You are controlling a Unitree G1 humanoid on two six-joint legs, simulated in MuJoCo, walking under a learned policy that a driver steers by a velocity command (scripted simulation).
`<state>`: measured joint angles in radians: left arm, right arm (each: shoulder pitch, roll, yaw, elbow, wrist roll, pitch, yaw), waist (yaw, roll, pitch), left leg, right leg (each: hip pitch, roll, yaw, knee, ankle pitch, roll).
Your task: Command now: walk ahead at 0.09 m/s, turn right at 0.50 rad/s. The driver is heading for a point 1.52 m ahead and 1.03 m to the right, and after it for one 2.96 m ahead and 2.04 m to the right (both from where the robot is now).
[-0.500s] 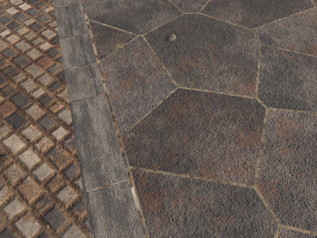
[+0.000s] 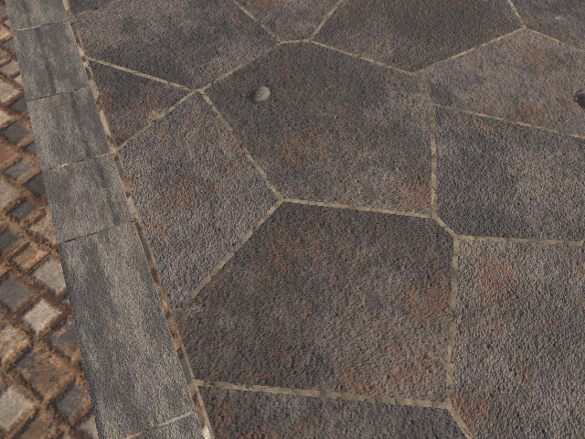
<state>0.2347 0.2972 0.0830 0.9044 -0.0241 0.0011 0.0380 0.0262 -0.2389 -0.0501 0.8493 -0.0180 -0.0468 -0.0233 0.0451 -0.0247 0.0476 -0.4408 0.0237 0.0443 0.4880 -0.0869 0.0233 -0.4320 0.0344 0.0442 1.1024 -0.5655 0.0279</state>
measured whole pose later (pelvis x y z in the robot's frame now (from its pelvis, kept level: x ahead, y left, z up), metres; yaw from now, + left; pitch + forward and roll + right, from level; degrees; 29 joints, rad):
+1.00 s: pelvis +0.05 -0.02 +0.01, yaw -35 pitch +2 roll +0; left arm 0.20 0.36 0.11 0.69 -0.03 0.06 0.03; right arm 0.12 -0.27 -0.07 0.81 -0.01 0.00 -0.04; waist 0.00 -0.04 0.06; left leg -0.22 0.03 0.05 0.42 -0.22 0.01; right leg -0.52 0.02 0.07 1.09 -0.41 0.09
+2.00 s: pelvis +0.16 -0.12 +0.01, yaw -26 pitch +2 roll -2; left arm 0.04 0.30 0.07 0.68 0.00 -0.10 -0.04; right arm 0.41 -0.27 -0.05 0.81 0.01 -0.04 -0.02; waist -0.07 -0.03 0.05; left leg 0.00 -0.02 -0.09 0.29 -0.32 0.05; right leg -0.60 -0.03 0.02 0.63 -0.02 0.03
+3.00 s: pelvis +0.45 -0.38 -0.01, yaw -43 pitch +2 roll +0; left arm 0.09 0.28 0.06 0.70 -0.02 -0.05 -0.05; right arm 0.38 -0.30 -0.06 0.79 0.04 -0.08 -0.01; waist -0.05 0.01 0.05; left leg -0.28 0.11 0.02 1.15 -0.48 -0.02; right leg -0.44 0.04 -0.05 0.62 -0.22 -0.07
